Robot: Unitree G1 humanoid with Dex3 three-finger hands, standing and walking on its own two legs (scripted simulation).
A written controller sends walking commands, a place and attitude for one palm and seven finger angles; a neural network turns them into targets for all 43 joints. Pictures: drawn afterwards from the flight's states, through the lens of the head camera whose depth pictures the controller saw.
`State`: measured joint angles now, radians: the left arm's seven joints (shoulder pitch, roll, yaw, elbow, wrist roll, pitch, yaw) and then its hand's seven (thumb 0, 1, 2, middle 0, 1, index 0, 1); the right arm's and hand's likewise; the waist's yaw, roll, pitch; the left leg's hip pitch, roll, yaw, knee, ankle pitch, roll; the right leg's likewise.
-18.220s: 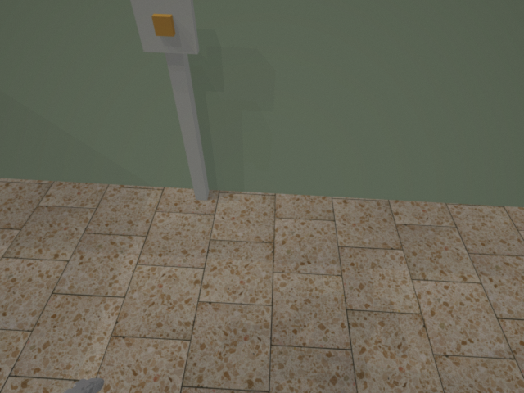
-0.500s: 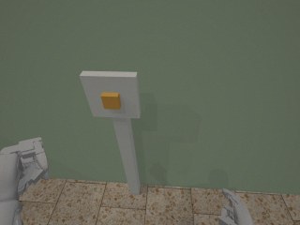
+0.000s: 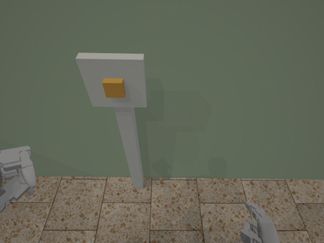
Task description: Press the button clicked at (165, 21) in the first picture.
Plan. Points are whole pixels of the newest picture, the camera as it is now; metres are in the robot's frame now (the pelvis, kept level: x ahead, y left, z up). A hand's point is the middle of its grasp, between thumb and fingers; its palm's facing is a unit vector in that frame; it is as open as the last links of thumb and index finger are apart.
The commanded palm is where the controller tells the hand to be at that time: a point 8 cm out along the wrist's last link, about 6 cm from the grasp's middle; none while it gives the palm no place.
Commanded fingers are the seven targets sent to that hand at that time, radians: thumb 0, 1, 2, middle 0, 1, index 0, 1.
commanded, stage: step back with the hand held close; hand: left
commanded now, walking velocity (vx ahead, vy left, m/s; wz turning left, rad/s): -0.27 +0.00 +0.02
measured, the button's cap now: (114, 87) +0.51 +0.18 +0.10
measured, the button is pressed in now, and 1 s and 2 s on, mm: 0 0 0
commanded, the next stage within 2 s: stop stepping back and stand still in 0.90 s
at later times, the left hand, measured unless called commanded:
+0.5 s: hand out of the picture +0.15 +0.27 +0.17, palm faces +0.39 -0.80 -0.45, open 3.1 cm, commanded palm +0.07 +0.30 +0.18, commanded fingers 0.00 0.90 0.90 -1.30 -1.50 -1.30 -1.50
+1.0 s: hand out of the picture +0.06 +0.25 +0.17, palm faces +0.35 -0.86 -0.37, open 3.1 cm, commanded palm -0.01 +0.29 +0.18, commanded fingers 0.00 0.90 0.90 -1.30 -1.50 -1.30 -1.50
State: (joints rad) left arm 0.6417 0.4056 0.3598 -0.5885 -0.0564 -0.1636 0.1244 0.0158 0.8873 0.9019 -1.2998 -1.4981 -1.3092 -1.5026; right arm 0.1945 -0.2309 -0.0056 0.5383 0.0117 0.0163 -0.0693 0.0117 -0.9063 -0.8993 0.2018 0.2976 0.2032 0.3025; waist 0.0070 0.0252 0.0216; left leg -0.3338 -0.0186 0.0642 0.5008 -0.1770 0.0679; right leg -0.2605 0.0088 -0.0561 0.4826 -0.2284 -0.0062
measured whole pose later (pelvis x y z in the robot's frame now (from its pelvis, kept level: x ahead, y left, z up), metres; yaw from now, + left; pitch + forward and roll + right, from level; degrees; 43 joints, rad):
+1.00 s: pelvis -0.15 +0.01 -0.01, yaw -1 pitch +0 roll -3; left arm 0.54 0.41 0.37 -0.54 -0.06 -0.23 0.13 0.01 0.89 0.90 -1.30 -1.50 -1.31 -1.50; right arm 0.19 -0.22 0.00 0.62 -0.02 -0.03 -0.08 0.01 -0.91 -0.90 0.20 0.30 0.20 0.30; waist 0.01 -0.02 -0.02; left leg -0.43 -0.02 0.00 0.48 -0.06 0.07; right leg -0.23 0.07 0.03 0.62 -0.41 0.00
